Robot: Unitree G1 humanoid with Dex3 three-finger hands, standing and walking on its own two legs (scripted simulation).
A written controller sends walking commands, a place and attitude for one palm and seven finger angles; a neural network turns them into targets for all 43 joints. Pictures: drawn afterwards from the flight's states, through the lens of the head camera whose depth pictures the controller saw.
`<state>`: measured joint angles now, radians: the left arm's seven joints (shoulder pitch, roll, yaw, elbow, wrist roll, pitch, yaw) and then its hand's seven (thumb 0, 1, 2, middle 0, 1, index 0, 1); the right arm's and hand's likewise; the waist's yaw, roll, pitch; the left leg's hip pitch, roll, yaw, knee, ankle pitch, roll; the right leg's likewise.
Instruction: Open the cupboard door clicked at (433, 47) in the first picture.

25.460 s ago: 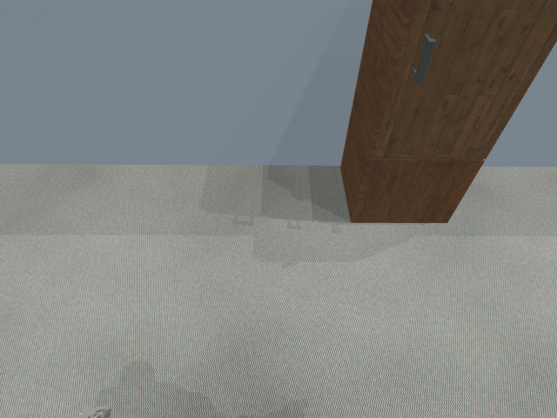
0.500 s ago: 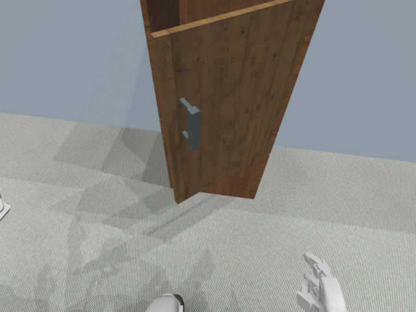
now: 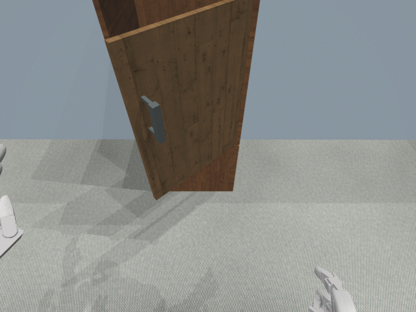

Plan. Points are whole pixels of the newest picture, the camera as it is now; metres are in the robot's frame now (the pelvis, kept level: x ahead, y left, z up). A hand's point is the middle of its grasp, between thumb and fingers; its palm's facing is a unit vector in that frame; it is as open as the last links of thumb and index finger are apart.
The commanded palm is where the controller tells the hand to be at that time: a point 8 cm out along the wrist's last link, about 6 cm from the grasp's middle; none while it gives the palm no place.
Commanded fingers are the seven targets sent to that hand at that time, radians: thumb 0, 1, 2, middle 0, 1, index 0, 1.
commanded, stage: stop stepping back and stand still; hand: left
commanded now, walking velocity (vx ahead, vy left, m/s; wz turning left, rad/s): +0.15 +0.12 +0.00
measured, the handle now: (153, 119) +0.55 +0.17 +0.04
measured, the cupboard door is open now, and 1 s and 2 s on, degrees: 42 42 42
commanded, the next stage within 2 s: let the arm hang, fingers relaxed in 0.74 s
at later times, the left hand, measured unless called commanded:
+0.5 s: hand out of the picture +0.16 +0.29 +0.16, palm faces +0.43 -0.76 -0.48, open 7.4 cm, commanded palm +0.11 +0.33 +0.18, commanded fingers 0.00 0.90 0.90 -0.20 -0.30 -0.20 -0.30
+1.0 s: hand (45, 311) +0.14 +0.31 -0.06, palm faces +0.10 -0.89 -0.44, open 7.4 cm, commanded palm none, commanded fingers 0.00 0.90 0.90 -0.20 -0.30 -0.20 -0.30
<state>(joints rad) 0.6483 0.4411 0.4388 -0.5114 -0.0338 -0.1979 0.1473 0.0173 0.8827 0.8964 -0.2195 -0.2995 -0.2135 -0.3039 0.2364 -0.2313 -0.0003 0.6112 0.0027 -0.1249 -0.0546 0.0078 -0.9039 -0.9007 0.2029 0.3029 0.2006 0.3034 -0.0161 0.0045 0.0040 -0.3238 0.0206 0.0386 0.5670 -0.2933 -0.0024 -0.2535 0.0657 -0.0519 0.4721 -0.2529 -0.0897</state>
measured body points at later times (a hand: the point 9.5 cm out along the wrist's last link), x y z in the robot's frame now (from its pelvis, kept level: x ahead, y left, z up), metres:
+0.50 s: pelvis -0.03 +0.03 +0.00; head -0.03 +0.02 +0.45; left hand +0.13 +0.33 +0.18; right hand +0.14 -0.21 -0.08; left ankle -0.03 +0.14 -0.74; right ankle +0.00 -0.06 -0.74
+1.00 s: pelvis -0.05 +0.05 -0.01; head -0.03 +0.03 +0.44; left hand +0.13 +0.36 -0.03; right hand +0.10 -0.20 -0.13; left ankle -0.03 +0.14 -0.74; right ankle +0.00 -0.06 -0.74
